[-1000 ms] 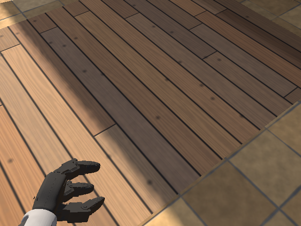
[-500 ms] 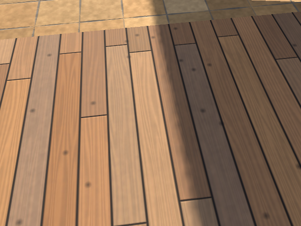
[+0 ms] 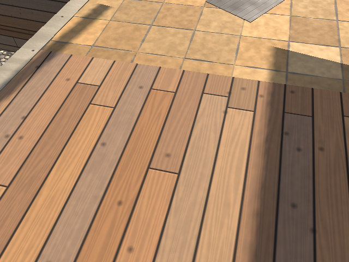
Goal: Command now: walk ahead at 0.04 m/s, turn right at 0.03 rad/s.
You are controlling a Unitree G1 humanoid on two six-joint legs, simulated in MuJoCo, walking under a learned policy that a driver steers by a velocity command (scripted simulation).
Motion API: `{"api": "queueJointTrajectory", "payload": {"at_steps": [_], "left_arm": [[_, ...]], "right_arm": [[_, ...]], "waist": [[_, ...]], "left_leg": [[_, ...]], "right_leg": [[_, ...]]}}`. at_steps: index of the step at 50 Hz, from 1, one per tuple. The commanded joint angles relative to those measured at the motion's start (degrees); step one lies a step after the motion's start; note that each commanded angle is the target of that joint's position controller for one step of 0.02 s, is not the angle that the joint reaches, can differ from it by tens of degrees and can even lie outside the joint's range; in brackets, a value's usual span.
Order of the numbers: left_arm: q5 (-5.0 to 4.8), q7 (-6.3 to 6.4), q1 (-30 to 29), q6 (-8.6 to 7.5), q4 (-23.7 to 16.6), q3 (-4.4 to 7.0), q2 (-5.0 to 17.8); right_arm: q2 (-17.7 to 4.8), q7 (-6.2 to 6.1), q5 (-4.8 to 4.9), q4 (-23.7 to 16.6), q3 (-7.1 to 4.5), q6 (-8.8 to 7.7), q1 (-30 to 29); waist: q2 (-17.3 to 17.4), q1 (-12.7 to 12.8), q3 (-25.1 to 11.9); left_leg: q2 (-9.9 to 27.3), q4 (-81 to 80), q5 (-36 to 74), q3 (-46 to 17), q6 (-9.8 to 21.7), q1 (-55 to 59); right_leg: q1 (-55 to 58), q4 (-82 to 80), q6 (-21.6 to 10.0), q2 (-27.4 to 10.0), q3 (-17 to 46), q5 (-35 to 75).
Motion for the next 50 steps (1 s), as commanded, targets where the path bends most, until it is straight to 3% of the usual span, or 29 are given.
{"api": "queueJointTrajectory", "payload": {"at_steps": [1,2,3,5,7,12,13,15,17,18,19,20,21,22,25,30,32,34,36,37,38,39,40,41,42,43,44,46,50], "left_arm": [[-0.24,-0.97,0.09,-0.28,-2.5,0.41,4.46],[-0.51,-1.36,-0.34,0.17,-2.05,1.1,5.81],[-0.6,-1.51,0.95,0.63,-1.56,2.68,9.59],[-1.29,-1.92,3.99,1.35,-1.12,4.53,12.28],[-1.8,-2.38,5.6,1.54,-0.92,5.49,12.1],[-1.62,-2.56,8.46,2.08,-0.23,7.11,11.18],[-1.64,-2.6,9.65,2.35,0.21,7.48,11.27],[-0.84,-3.28,6.79,3.07,-0.44,7.97,11.63],[-0.44,-3.72,-3.14,3.52,-3.4,7.86,9.89],[-0.62,-3.12,-5.37,3.17,-4.08,7.68,8.08],[-1.63,-2.23,4.17,2.78,-2.12,6.54,2.39],[-1.16,-2.46,-0.03,1.94,-4.98,6.43,5.65],[-0.87,-3.45,-2.09,1.63,-5.3,7.04,8.94],[-0.49,-4.65,-0.7,1.5,-4.59,7.12,9.05],[0.66,-6.53,2.67,1.42,-2.96,6.04,6.71],[1.02,-6.58,-6.44,0.51,-5.36,5.09,6.31],[1.25,-7.11,-10.33,-0.03,-6.61,4.35,5.99],[0.59,-7.69,-15.85,-0.83,-8.35,3.13,4.09],[-0.07,-7.58,-15.84,-1.46,-8.86,2.67,3.55],[-0.01,-7.04,-13.02,-1.76,-8.39,2.93,4.35],[-0.04,-6.0,-6.18,-2.25,-6.6,3.7,5.97],[0.33,-4.57,6.67,-2.98,-2.57,4.82,8.02],[1.74,-2.94,18.4,-3.56,-0.47,6.34,12.81],[2.83,-2.23,23.85,-3.85,0.02,7.6,19.65],[2.33,-2.02,19.06,-3.81,-0.83,6.55,15.53],[2.14,-2.03,13.45,-3.76,-0.29,5.31,11.5],[1.68,-2.27,10.45,-3.88,-0.06,4.68,8.36],[0.65,-1.95,8.64,-4.27,0.95,3.68,5.14],[-0.4,-2.54,10.84,-6.21,4.45,3.14,2.29]], "right_arm": [[-4.11,-0.31,-0.56,-0.32,0.07,0.41,6.49],[-4.18,-0.03,-0.56,-0.54,0.19,0.31,3.64],[-4.78,0.25,-0.67,-1.3,0.12,0.22,1.26],[-4.98,0.49,-0.56,-1.42,0.43,0.26,0.77],[-3.85,0.1,-0.23,-2.17,1.02,0.25,-1.51],[-2.9,-0.78,0.34,-3.22,1.87,-0.41,-5.77],[-3.05,-0.56,-0.05,-3.28,2.04,-0.87,-5.35],[-2.84,-0.14,-0.29,-3.12,2.32,-1.77,-3.82],[-2.89,-1.06,0.18,-0.04,2.17,-2.48,5.77],[-6.29,-2.21,-0.19,2.19,1.11,-3.02,11.93],[-9.79,-2.81,0.64,0.75,0.45,-3.63,6.16],[-12.46,-2.77,-1.27,-2.86,0.17,-3.71,-1.59],[-9.18,-2.35,-1.81,-2.66,0.79,-4.1,-4.92],[-6.18,-1.85,-1.46,-2.83,1.7,-4.83,-6.1],[-5.47,-0.55,-1.38,-0.81,2.07,-7.02,-0.22],[-5.69,0.94,-0.9,4.04,1.52,-8.63,11.19],[-5.45,1.14,-0.3,5.18,1.56,-8.44,12.16],[-4.84,1.14,-0.32,5.82,1.75,-8.32,13.53],[-6.73,1.12,-0.55,6.88,1.23,-8.13,13.7],[-8.21,1.2,-0.37,7.56,0.76,-7.89,13.6],[-8.94,1.31,-0.03,8.1,0.52,-7.9,12.98],[-8.76,1.48,0.47,8.14,0.54,-8.14,11.04],[-6.45,1.81,0.77,6.68,1.27,-8.77,9.61],[2.65,2.14,1.94,2.47,3.08,-9.2,10.73],[-2.27,1.87,1.49,2.91,1.77,-8.51,5.96],[-2.17,2.24,1.29,2.31,1.34,-7.98,4.08],[-1.31,2.82,1.15,3.32,1.59,-7.56,5.28],[0.61,3.78,-0.29,4.58,1.61,-5.67,6.95],[3.1,5.36,-0.66,1.68,2.06,-3.5,-0.5]], "waist": [[-8.21,-2.05,-5.09],[-8.89,-1.54,-3.69],[-11.61,-0.52,-2.83],[-10.48,-0.05,-3.39],[-9.59,0.59,-4.19],[-10.81,2.49,-6.69],[-10.12,2.65,-9.12],[-12.51,1.07,-7.6],[-13.59,-5.9,-2.72],[-7.69,-8.96,-0.9],[11.55,-3.37,-4.55],[9.19,-2.27,-1.75],[3.62,0.58,0.44],[2.98,1.64,0.32],[4.06,1.02,1.62],[3.76,-3.5,6.54],[4.74,-3.51,7.05],[6.03,-5.34,7.74],[7.26,-4.41,7.41],[7.94,-2.61,6.19],[7.48,1.3,2.66],[4.29,8.24,-4.58],[-0.82,14.24,-13.63],[-19.07,12.96,-23.69],[-9.32,12.08,-17.78],[-7.3,8.16,-9.58],[-6.35,5.81,-6.27],[-9.4,2.58,-1.97],[-7.55,1.02,4.24]], "left_leg": [[6.57,6.53,-7.54,5.95,-2.53,-0.59],[7.25,4.84,-4.94,8.81,-2.94,-1.05],[6.48,7.13,-3.85,11.19,-3.35,-3.6],[6.03,12.72,-5.36,12.92,-4.47,-7.77],[6.6,13.93,-5.25,12.58,-4.96,-10.45],[6.93,10.09,-4.45,11.75,-4.4,-10.92],[7.01,8.02,-5.38,11.77,-3.98,-8.34],[5.91,1.48,-7.75,12.98,-2.55,0.61],[5.31,-16.12,0.04,16.35,-0.24,20.34],[8.37,-25.04,4.59,17.23,0.52,32.54],[26.91,-25.76,-8.77,-0.58,0.67,33.0],[37.19,-30.57,-21.54,-17.65,5.42,19.7],[35.72,-29.19,-20.81,-13.87,6.73,14.95],[32.01,-28.69,-17.15,-8.33,5.88,13.89],[26.48,-29.86,-11.94,1.52,5.33,11.61],[26.73,-32.42,-8.42,4.56,7.59,15.6],[26.15,-33.43,-4.25,5.89,8.4,15.74],[25.88,-34.7,1.6,6.45,8.82,11.83],[26.73,-32.97,13.09,7.14,8.92,9.98],[27.09,-29.88,22.52,7.47,9.06,9.58],[26.8,-22.27,38.28,8.82,8.61,8.3],[23.46,-7.01,47.09,13.02,7.33,3.19],[19.12,12.08,32.95,15.26,6.18,-10.53],[11.72,32.38,-6.65,15.95,4.93,-26.22],[13.18,38.89,-1.21,10.5,6.13,-28.46],[16.33,39.0,4.22,11.59,6.21,-29.68],[18.65,36.64,7.41,12.86,5.43,-27.67],[20.41,36.2,8.3,14.48,3.69,-25.81],[21.11,36.58,14.98,16.33,2.93,-32.11]], "right_leg": [[7.24,-13.14,-12.75,-18.92,24.79,18.38],[7.23,-12.46,-9.82,-14.11,21.25,13.37],[8.86,-11.38,-8.19,-11.35,20.65,12.95],[11.76,-10.4,-7.79,-10.06,21.89,16.37],[14.05,-10.26,-7.92,-9.15,23.06,15.48],[16.73,-10.99,-8.71,-7.46,27.08,9.69],[15.85,-12.82,-9.11,-6.72,28.38,-4.6],[6.12,-17.26,-8.58,-5.02,30.43,-26.88],[-11.63,-18.12,-1.7,1.41,24.74,-24.23],[-22.49,-10.8,4.4,7.31,17.49,-25.29],[-25.39,15.43,1.91,9.9,8.12,-26.62],[-30.92,22.68,2.04,5.44,5.42,-14.85],[-29.37,28.21,1.68,-0.09,5.33,-7.9],[-28.97,32.01,1.49,0.07,4.28,-4.57],[-28.55,37.88,1.57,-0.94,1.76,0.05],[-33.59,28.82,1.52,-0.61,3.23,2.42],[-30.68,20.36,1.79,-3.59,-2.91,2.83],[-22.55,11.92,1.58,-5.37,-8.07,2.37],[-13.07,6.18,0.25,-3.65,-9.32,-2.33],[-7.29,4.17,-0.61,-1.78,-10.27,-6.35],[2.81,2.45,-1.46,0.34,-10.45,-7.18],[19.71,0.57,-2.43,0.8,-9.37,-4.15],[37.91,-0.99,-3.73,-10.18,1.16,-15.22],[48.22,-10.84,-6.12,-28.66,30.38,-42.89],[36.49,-15.54,-5.49,-28.24,36.1,-42.93],[29.43,-14.3,-4.66,-25.74,25.65,-33.75],[23.85,-15.84,-4.34,-23.3,17.89,-24.73],[16.78,-18.95,-3.54,-19.77,7.49,-17.37],[14.1,-23.09,-2.82,-18.03,-6.11,-2.54]]}}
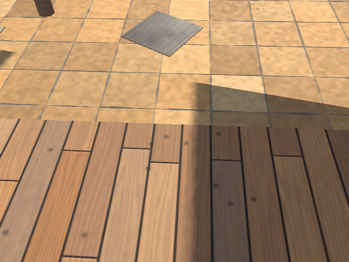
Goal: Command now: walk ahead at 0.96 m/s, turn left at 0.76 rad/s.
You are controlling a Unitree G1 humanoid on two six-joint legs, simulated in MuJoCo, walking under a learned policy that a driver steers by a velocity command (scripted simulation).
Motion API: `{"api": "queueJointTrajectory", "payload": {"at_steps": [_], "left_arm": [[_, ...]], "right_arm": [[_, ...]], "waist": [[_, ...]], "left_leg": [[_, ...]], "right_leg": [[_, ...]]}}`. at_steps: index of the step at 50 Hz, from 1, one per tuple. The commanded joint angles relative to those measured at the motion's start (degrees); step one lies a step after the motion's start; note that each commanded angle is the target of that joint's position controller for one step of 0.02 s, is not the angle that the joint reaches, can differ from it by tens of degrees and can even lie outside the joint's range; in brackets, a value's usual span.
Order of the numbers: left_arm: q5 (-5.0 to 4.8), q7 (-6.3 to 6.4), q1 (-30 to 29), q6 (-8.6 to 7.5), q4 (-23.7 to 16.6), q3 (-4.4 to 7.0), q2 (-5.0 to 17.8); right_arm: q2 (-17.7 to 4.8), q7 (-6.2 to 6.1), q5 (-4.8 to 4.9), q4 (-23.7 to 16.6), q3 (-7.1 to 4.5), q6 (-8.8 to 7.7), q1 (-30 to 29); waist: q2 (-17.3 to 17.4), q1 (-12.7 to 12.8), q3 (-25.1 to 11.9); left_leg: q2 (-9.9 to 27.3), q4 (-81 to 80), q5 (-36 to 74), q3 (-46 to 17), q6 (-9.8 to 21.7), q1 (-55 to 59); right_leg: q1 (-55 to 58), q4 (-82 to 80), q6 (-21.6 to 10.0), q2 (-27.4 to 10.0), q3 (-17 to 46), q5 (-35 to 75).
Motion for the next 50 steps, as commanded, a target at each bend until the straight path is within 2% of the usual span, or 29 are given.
{"api": "queueJointTrajectory", "payload": {"at_steps": [1,2,4,5,7,9,10,11,12,13,14,15,16,17,19,21,23,25,28,32,36,39,43,45,46,47,48,49,50], "left_arm": [[-0.5,-0.2,-0.68,-2.19,-1.22,0.54,2.64],[-0.38,-0.07,-1.39,-2.5,-0.76,0.3,1.89],[-0.54,0.53,-4.16,-2.79,-0.51,0.36,2.82],[-0.82,1.0,-3.51,-2.88,-0.12,0.51,3.87],[-1.33,1.86,-1.83,-2.86,0.3,1.44,8.18],[-1.92,2.34,-3.78,-1.36,-0.71,2.63,12.1],[-2.21,1.94,-5.07,-0.72,-1.5,2.73,11.93],[-2.62,0.84,-4.25,-0.41,-0.8,2.12,8.22],[-1.18,0.8,2.98,0.2,-2.99,0.7,1.84],[-1.38,1.43,5.22,0.61,-6.58,0.69,4.83],[-0.56,1.79,2.12,0.55,-6.86,0.37,6.93],[-0.05,1.72,-0.88,0.82,-7.04,0.45,7.5],[0.78,1.86,-3.07,1.44,-7.4,0.33,6.95],[1.23,2.12,-2.79,2.8,-7.47,0.41,7.13],[1.36,2.41,-2.38,5.06,-7.32,0.18,5.98],[0.42,2.42,-2.09,5.2,-6.8,-0.18,4.46],[0.14,1.81,-3.16,5.09,-6.98,-0.47,3.19],[0.2,0.98,-7.88,5.48,-7.79,-0.34,3.3],[-0.1,0.0,-12.36,5.38,-8.2,0.82,5.91],[-0.58,-0.8,-12.07,4.65,-7.28,2.06,6.1],[0.18,-1.85,-11.23,4.38,-6.6,2.83,6.18],[0.41,-2.98,-14.09,4.13,-7.76,2.55,5.63],[0.45,-5.19,-21.14,3.82,-11.67,1.19,4.38],[0.32,-5.53,-22.28,3.8,-13.34,0.29,3.18],[0.09,-5.24,-20.27,3.82,-13.24,0.17,3.16],[0.0,-4.84,-17.03,3.87,-12.59,0.53,4.11],[0.22,-4.26,-8.82,3.57,-10.7,1.15,5.37],[0.48,-3.32,5.13,2.94,-6.76,2.47,7.58],[0.96,-1.9,14.47,2.87,-4.19,4.48,13.41]], "right_arm": [[1.03,1.27,-0.26,-6.51,0.66,0.36,-7.2],[1.4,1.34,-0.21,-7.39,0.88,0.32,-8.88],[1.97,1.83,-0.65,-9.37,1.68,-0.1,-12.24],[2.18,2.36,-0.94,-9.91,1.95,-0.36,-14.31],[1.05,2.57,-0.85,-8.75,1.64,-0.43,-10.6],[-2.74,1.38,-0.85,-5.11,0.01,-0.3,3.69],[-5.28,-0.03,-1.18,-2.09,-1.39,-0.41,13.43],[-7.69,-1.91,-1.05,-1.17,-2.55,-0.48,12.5],[-14.36,-2.33,-0.88,-3.28,-3.83,-0.04,8.37],[-17.7,-1.91,-0.17,-6.41,-5.27,0.28,8.56],[-15.42,-2.61,0.72,-8.76,-5.22,1.0,3.17],[-11.45,-3.08,1.09,-9.01,-4.15,1.39,-0.61],[-8.67,-3.33,1.41,-8.32,-3.23,1.39,-2.24],[-7.24,-3.62,1.57,-8.44,-2.83,1.08,-2.76],[-6.87,-3.35,1.27,-7.72,-2.53,0.44,-2.95],[-6.98,-3.24,0.23,-7.28,-2.48,-0.37,-2.51],[-5.3,-3.13,0.1,-6.14,-1.77,-0.59,-1.29],[-4.14,-2.69,0.12,-5.0,-1.21,-0.73,0.22],[-5.94,-2.42,-0.23,-4.09,-1.58,-1.46,2.84],[-6.73,-3.2,-0.41,-2.19,-1.75,-3.15,5.53],[-5.4,-3.75,-0.41,-1.55,-1.07,-4.57,4.51],[-5.25,-3.93,-0.71,-0.49,-0.83,-5.47,5.58],[-5.47,-4.21,-1.02,0.86,-0.51,-6.07,6.14],[-6.16,-4.29,-1.29,1.85,-0.45,-6.02,6.63],[-6.76,-4.33,-1.38,1.85,-0.42,-5.97,5.71],[-8.05,-4.62,-1.46,1.9,-0.6,-5.68,6.32],[-9.27,-4.87,-1.61,2.63,-0.7,-5.07,7.38],[-9.9,-4.95,-1.25,2.81,-0.5,-4.85,6.64],[-7.07,-4.44,-0.88,1.62,0.6,-5.19,6.34]], "waist": [[-8.5,-0.48,8.01],[-7.9,-1.35,9.76],[-6.33,-3.05,11.64],[-4.77,-2.38,11.47],[-5.47,-3.59,6.44],[-7.12,-10.18,-2.54],[-6.23,-13.8,-7.97],[0.06,-11.97,-5.98],[9.46,-4.1,-6.48],[5.58,-5.08,-24.15],[-1.8,-4.05,-21.11],[-5.71,-1.89,-12.1],[-7.49,0.2,-5.93],[-7.62,1.34,-3.13],[-8.82,2.72,-2.86],[-8.44,2.39,-5.8],[-4.97,1.49,-8.28],[-0.78,-1.13,-4.89],[0.6,-3.83,0.44],[-0.39,-4.68,3.6],[0.49,-3.78,5.8],[0.8,-4.61,8.14],[1.27,-5.79,11.27],[1.06,-5.14,10.94],[1.45,-3.39,8.61],[3.32,-1.4,4.78],[4.49,2.98,-0.47],[3.65,10.15,-7.08],[-2.9,13.86,-13.54]], "left_leg": [[2.71,-0.32,6.89,-1.17,-0.17,-11.87],[2.0,-3.52,9.15,0.28,-0.17,-11.2],[0.8,-16.98,12.73,4.58,0.28,-4.69],[-1.01,-23.94,15.21,7.89,0.75,-0.17],[-6.62,-29.94,17.05,12.08,1.97,10.2],[-10.59,-31.71,14.04,10.46,4.18,25.74],[-11.35,-34.25,15.83,7.34,5.79,36.8],[-7.92,-39.71,21.17,1.48,7.44,42.18],[4.84,-29.28,70.05,-14.81,12.3,51.05],[13.51,-38.59,63.11,-33.56,22.7,61.69],[12.78,-46.4,42.1,-37.79,21.56,54.46],[9.95,-50.23,29.7,-34.73,19.08,44.23],[7.07,-52.31,27.72,-31.66,16.99,35.76],[5.45,-52.88,31.98,-28.28,15.3,28.92],[2.82,-52.39,39.72,-22.6,13.05,20.8],[2.23,-50.5,49.43,-17.99,11.13,20.51],[0.74,-53.97,29.98,-16.67,8.59,22.06],[0.61,-60.79,-2.28,-19.74,7.14,24.5],[4.49,-65.71,-16.52,-22.88,6.49,32.44],[7.82,-67.34,-17.2,-18.7,5.29,42.93],[8.43,-67.63,-13.66,-11.91,3.99,44.55],[8.43,-68.32,-9.18,-6.25,3.45,44.55],[8.6,-69.68,-0.05,1.88,2.56,43.66],[9.17,-67.12,17.31,6.23,1.84,44.58],[8.85,-62.64,36.77,9.47,0.86,44.16],[9.49,-55.19,58.4,11.09,0.38,45.05],[11.01,-43.5,72.03,10.96,0.95,42.82],[10.98,-28.3,70.02,10.9,0.86,34.58],[7.57,-7.99,45.64,10.58,0.61,20.48]], "right_leg": [[-0.77,-16.31,-3.35,-13.46,4.75,9.71],[-1.9,-15.94,-3.31,-12.25,0.72,19.88],[-4.67,-14.54,-2.85,-10.75,-5.66,37.33],[-4.61,-13.73,-2.49,-10.12,-7.54,43.12],[-0.29,-4.97,-1.47,-10.27,-8.14,61.87],[0.67,15.1,-1.2,-12.58,-6.44,72.11],[-2.4,30.21,-0.79,-12.62,-4.87,63.63],[-11.14,48.31,1.01,-4.99,-4.6,18.0],[-27.54,71.75,3.4,2.0,-2.47,-20.29],[-34.32,78.66,3.93,3.17,10.51,-15.32],[-35.31,74.02,2.94,0.67,13.2,-9.61],[-34.96,68.03,2.78,-1.34,13.26,-7.05],[-33.55,63.32,3.11,-2.61,13.33,-7.02],[-30.01,58.88,3.67,-3.81,13.26,-6.44],[-23.9,51.71,4.77,-5.24,12.46,-5.93],[-22.46,47.7,4.13,-5.44,11.03,-1.49],[-22.84,42.32,3.02,-6.46,10.84,5.49],[-28.38,36.6,2.0,-7.94,11.58,12.1],[-38.77,31.97,1.32,-7.45,12.84,15.09],[-49.42,35.34,0.46,-2.54,18.36,12.54],[-53.13,39.84,0.51,-2.05,16.93,11.99],[-53.93,38.15,-0.02,-2.8,14.04,12.47],[-49.33,27.44,-2.97,-4.82,6.61,13.24],[-43.85,21.91,-6.12,-3.53,2.18,10.78],[-36.86,19.48,-8.05,-0.92,-0.8,9.29],[-30.2,20.0,-9.37,2.76,-3.58,6.22],[-18.98,20.53,-10.89,6.27,-3.41,1.74],[-0.43,16.2,-12.87,7.87,0.37,2.41],[17.37,12.31,-14.29,-1.53,14.67,-10.49]]}}
Over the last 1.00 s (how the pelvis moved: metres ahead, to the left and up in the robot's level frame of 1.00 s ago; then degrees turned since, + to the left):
0.28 -0.20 0.00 -12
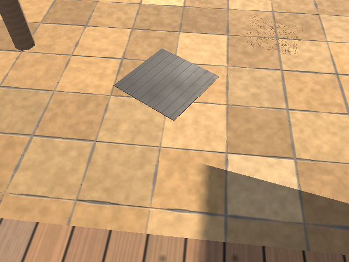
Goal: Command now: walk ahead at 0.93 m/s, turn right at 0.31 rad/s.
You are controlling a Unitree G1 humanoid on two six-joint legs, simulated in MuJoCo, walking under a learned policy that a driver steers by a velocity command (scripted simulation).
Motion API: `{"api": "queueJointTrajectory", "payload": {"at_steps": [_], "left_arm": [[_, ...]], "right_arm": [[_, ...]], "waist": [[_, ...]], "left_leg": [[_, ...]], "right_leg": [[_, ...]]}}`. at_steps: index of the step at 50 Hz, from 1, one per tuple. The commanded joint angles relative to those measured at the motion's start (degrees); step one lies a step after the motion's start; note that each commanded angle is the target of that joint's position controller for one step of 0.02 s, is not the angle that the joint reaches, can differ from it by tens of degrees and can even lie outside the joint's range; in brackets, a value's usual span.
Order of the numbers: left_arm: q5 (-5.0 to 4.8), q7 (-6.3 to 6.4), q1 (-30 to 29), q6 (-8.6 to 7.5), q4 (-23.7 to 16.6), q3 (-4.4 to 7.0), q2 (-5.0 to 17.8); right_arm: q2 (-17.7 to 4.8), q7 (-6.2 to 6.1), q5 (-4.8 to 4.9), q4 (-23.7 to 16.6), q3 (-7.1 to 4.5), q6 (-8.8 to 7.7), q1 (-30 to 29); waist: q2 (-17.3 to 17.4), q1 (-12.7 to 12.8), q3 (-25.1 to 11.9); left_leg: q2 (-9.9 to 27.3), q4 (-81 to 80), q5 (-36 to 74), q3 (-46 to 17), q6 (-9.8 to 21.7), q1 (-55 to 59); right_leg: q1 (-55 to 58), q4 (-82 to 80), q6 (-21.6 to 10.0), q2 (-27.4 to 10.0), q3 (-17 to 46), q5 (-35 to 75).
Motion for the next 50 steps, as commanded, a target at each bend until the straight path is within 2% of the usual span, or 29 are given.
{"api": "queueJointTrajectory", "payload": {"at_steps": [1,2,3,4,6,7,10,11,13,15,17,18,19,20,21,22,23,24,25,26,28,31,36,40,41,42,44,46,50], "left_arm": [[-0.05,2.49,25.63,-0.75,3.44,5.33,17.5],[-0.16,2.89,24.74,-0.9,1.74,5.07,14.64],[0.62,3.64,21.64,-1.39,3.89,4.35,12.6],[0.79,3.61,19.49,-2.05,4.88,3.35,9.0],[0.28,3.57,14.15,-3.56,5.29,1.61,4.4],[-0.37,3.41,13.46,-4.43,5.78,1.05,2.72],[-1.37,2.99,13.18,-6.35,7.26,0.46,2.62],[-1.46,3.02,12.47,-6.6,7.52,0.28,2.41],[-2.0,3.33,10.22,-6.69,7.67,-0.2,1.88],[-3.02,4.23,14.14,-7.2,9.56,-0.2,2.86],[-3.62,5.51,14.18,-7.12,10.77,0.53,5.55],[-3.12,6.13,12.48,-6.48,10.77,0.95,6.6],[-2.75,6.53,9.57,-5.64,10.46,1.27,7.11],[-3.48,6.62,4.69,-4.6,9.9,1.48,6.83],[-3.33,5.63,13.06,-3.84,9.24,-0.33,-2.2],[-6.17,6.14,24.61,-3.14,11.6,-1.33,-4.85],[-4.99,6.27,21.48,-2.8,11.59,-1.1,-0.89],[-2.6,6.03,17.07,-2.61,10.71,-0.69,1.72],[-1.11,5.65,14.08,-2.12,10.52,-0.65,1.62],[0.04,5.42,12.71,-1.06,10.83,-0.5,2.06],[-0.51,5.14,13.93,1.14,11.56,-1.19,-0.78],[-1.4,5.53,13.56,1.49,12.58,-2.07,-2.38],[-1.72,6.41,8.71,1.59,13.87,-2.09,-1.07],[-0.48,6.78,9.48,0.63,15.73,-2.37,-0.89],[0.23,6.88,10.66,-0.05,15.94,-2.13,1.39],[-0.94,6.73,7.71,-0.07,16.34,-1.86,3.02],[-1.57,6.1,6.62,-0.67,16.8,-2.76,-1.04],[-1.77,6.36,8.07,-0.99,18.0,-2.72,-0.87],[-1.81,6.56,10.9,-1.02,20.05,-2.66,-1.57]], "right_arm": [[-1.99,1.45,2.84,-7.12,0.49,-1.71,2.51],[-7.99,1.23,2.69,-7.97,-0.5,-2.36,-5.94],[-7.3,1.08,3.57,-9.24,-0.61,-2.4,-11.31],[-5.68,1.36,3.31,-8.94,-0.12,-2.16,-10.31],[-3.41,2.5,1.63,-6.4,0.1,0.74,-5.44],[-2.68,2.95,1.53,-5.17,-0.01,2.31,-3.54],[-0.78,3.22,1.55,-6.54,-0.02,3.38,-7.57],[0.08,3.24,1.59,-7.23,0.28,2.91,-9.27],[1.52,3.77,1.44,-7.0,1.15,1.73,-10.49],[2.27,4.09,1.15,-6.28,1.69,0.91,-12.05],[0.24,3.64,0.09,-3.55,1.01,1.02,-5.16],[-2.11,3.2,-0.36,-1.01,0.12,1.16,2.05],[-4.25,2.6,-0.5,1.19,-0.78,1.06,9.06],[-5.4,1.79,-0.5,3.18,-1.48,0.7,15.73],[-10.51,0.98,-0.75,3.75,-2.29,0.59,12.43],[-11.67,1.0,-0.04,1.84,-2.66,-0.24,10.21],[-9.24,0.69,2.12,-0.71,-2.7,0.21,4.5],[-5.04,0.49,2.72,-2.13,-1.47,0.94,-2.51],[-1.84,0.29,2.52,-2.74,-0.59,1.21,-6.45],[0.68,0.23,2.49,-2.27,0.44,0.95,-5.32],[-0.05,0.32,1.76,-0.19,0.86,0.5,-3.82],[-2.55,0.98,0.74,0.59,0.6,-0.08,-5.93],[-2.43,1.36,0.98,1.71,0.49,1.77,-6.6],[-1.02,0.3,1.31,2.44,0.55,3.52,-7.68],[0.05,0.12,1.2,2.56,0.58,3.82,-6.26],[2.75,0.18,2.27,3.91,0.92,4.46,-1.61],[0.81,-0.16,1.84,5.16,0.55,5.08,-4.73],[-0.38,-0.09,1.84,5.72,0.21,4.99,-6.47],[0.91,-0.47,2.1,7.87,0.66,4.66,-7.15]], "waist": [[-19.29,8.83,-22.02],[-5.36,13.44,-21.53],[-1.0,11.67,-9.53],[4.16,8.28,-2.85],[0.79,2.42,1.83],[-1.16,0.98,2.68],[-3.3,-0.71,8.1],[-4.47,-0.96,8.67],[-4.79,-1.18,7.81],[-3.5,0.87,5.73],[-6.14,-1.75,1.15],[-7.33,-4.9,-2.14],[-7.72,-8.92,-4.12],[-4.62,-14.62,-4.9],[14.34,-4.64,-8.17],[9.18,-1.15,-21.71],[3.24,-1.41,-20.05],[-0.38,0.98,-9.72],[-3.07,2.53,-4.8],[-4.3,2.07,-2.02],[-1.07,3.79,-1.64],[2.56,4.92,-3.81],[6.11,2.03,-4.34],[2.2,2.55,0.84],[-1.94,1.29,1.85],[-8.79,-2.43,2.19],[-6.19,-0.97,3.95],[-5.53,-0.16,2.83],[-2.35,1.02,1.63]], "left_leg": [[-4.35,62.92,1.86,-6.55,4.03,-49.72],[-3.86,67.76,6.9,-17.22,5.84,-55.67],[-1.73,67.22,12.17,-17.33,5.97,-59.15],[1.12,60.95,14.28,-16.97,5.98,-55.99],[4.04,54.02,16.1,-17.47,5.46,-48.99],[4.45,52.67,16.75,-17.21,5.18,-47.85],[0.25,43.08,18.22,-12.11,3.74,-47.78],[-1.35,37.73,20.85,-9.39,3.52,-47.38],[-3.99,22.26,30.13,-3.86,3.31,-42.19],[-7.14,10.98,39.88,0.52,3.34,-35.27],[-10.15,7.72,40.86,-0.39,4.56,-27.14],[-11.02,7.49,39.43,-2.63,5.53,-20.82],[-9.01,4.4,41.74,-6.44,6.87,-15.82],[-4.77,-5.56,52.73,-9.52,10.08,-13.24],[7.94,9.72,97.59,-19.33,13.77,2.21],[19.03,12.78,106.67,-35.85,23.72,11.76],[18.27,4.54,88.14,-36.92,24.25,4.65],[15.23,-0.38,70.58,-33.47,22.14,-6.3],[13.28,-4.12,60.42,-31.16,20.61,-13.31],[11.6,-5.98,64.37,-27.82,18.52,-20.23],[9.52,-8.42,66.23,-21.92,17.13,-28.51],[5.75,-7.53,69.26,-15.29,14.45,-28.19],[5.07,-8.42,43.68,-15.78,11.99,-27.05],[3.66,-6.11,17.47,-18.81,7.57,-32.67],[0.83,-2.26,14.07,-17.47,5.88,-32.69],[-3.52,-3.22,11.57,-14.42,4.57,-27.34],[-1.87,-3.79,17.88,-15.52,3.83,-18.28],[-0.35,-4.1,21.16,-16.51,4.02,-17.71],[0.2,-5.34,21.75,-16.44,3.25,-19.74]], "right_leg": [[61.61,-19.75,-9.79,-22.28,51.07,-33.1],[59.89,-25.0,-7.7,-22.87,54.54,-29.04],[50.56,-23.16,-5.94,-21.75,41.62,-16.34],[39.3,-24.0,-3.87,-20.43,33.27,-6.51],[27.21,-27.64,0.98,-15.55,20.13,-2.52],[25.32,-29.26,3.11,-13.88,15.72,0.01],[21.77,-29.64,5.72,-8.84,2.3,43.0],[21.69,-30.15,5.95,-6.67,-1.06,49.64],[22.41,-29.97,6.33,-3.35,-5.95,50.03],[26.12,-27.35,5.44,-5.69,-5.28,56.45],[31.34,-20.93,6.98,-8.07,-4.25,64.02],[32.65,-13.47,7.81,-8.51,-3.61,64.82],[32.79,-2.83,8.14,-8.39,-3.23,60.44],[33.31,16.81,8.66,-3.22,-5.05,45.0],[15.72,39.78,8.9,6.47,-1.66,-27.41],[8.24,50.38,7.46,8.49,16.47,-27.11],[6.74,47.85,6.89,5.67,17.62,-19.04],[5.56,42.11,6.75,2.42,14.22,-14.86],[5.36,37.22,7.42,0.4,12.81,-13.92],[9.94,33.02,7.96,-0.24,12.22,-12.22],[17.66,25.35,9.36,-1.31,10.61,-11.41],[20.14,11.13,9.82,-2.03,8.45,-7.98],[21.71,-0.34,9.85,-2.81,6.59,-1.83],[27.6,-16.44,7.87,-5.7,9.45,3.22],[26.95,-19.86,6.76,-11.11,15.82,7.95],[20.0,-22.16,3.89,-14.06,19.54,6.68],[12.81,-24.9,5.71,-10.8,17.67,-0.98],[16.15,-24.44,6.64,-8.29,15.17,0.97],[22.6,-22.64,5.89,-7.9,13.91,7.44]]}}
Over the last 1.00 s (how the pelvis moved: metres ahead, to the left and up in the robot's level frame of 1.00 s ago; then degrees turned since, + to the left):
0.65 -0.01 -0.04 4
